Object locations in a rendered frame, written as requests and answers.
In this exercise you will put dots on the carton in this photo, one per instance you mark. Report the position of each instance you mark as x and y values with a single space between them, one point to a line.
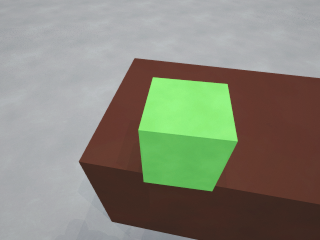
187 133

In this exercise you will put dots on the pedestal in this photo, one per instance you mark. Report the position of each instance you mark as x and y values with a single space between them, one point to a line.
269 188

